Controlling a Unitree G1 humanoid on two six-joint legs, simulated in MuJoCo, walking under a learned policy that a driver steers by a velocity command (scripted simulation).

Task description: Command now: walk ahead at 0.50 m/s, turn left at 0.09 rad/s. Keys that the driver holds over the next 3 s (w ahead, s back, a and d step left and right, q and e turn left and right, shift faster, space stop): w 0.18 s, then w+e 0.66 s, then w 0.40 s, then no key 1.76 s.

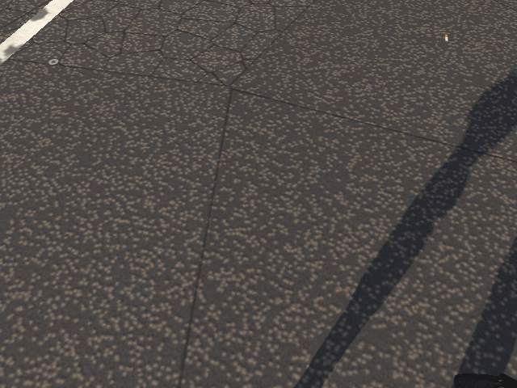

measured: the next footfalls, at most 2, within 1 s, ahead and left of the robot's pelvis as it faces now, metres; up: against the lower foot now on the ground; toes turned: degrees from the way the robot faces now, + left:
left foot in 0.12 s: +0.23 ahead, +0.14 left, +0.00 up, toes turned +1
right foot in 0.66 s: +0.51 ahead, -0.12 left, +0.00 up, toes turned -15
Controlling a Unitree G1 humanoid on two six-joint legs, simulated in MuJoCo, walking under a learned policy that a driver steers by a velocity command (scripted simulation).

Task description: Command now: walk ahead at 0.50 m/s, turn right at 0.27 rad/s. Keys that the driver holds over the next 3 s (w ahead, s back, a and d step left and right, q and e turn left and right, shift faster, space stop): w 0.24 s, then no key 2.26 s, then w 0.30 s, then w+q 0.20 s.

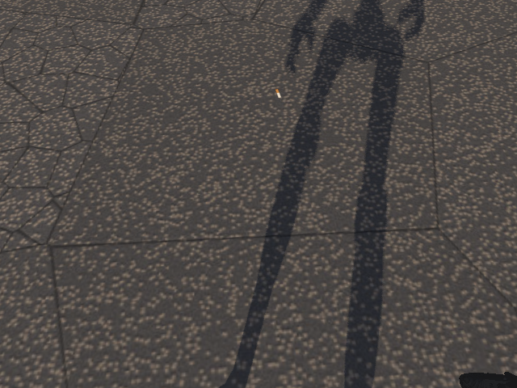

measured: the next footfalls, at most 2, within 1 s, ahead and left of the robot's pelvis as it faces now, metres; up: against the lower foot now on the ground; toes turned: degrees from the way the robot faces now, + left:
left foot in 0.14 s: +0.26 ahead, +0.15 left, +0.00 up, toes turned -2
right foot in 0.58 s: +0.44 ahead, -0.09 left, +0.00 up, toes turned -1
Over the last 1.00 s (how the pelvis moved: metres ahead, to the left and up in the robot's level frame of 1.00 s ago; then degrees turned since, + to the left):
0.55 -0.05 0.00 -22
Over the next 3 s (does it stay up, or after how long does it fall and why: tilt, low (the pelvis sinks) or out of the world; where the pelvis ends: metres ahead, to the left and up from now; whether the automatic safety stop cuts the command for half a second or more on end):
stays up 0.51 0.01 0.00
